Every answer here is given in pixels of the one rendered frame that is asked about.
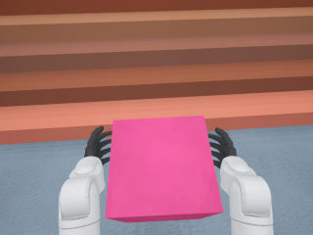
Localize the left robot forearm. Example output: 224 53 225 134
59 156 106 235

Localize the robot right hand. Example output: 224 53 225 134
207 127 237 169

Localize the right robot forearm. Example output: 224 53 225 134
220 156 274 235

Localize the robot left hand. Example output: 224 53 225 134
84 125 112 165

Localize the carton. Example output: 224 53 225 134
105 116 224 223

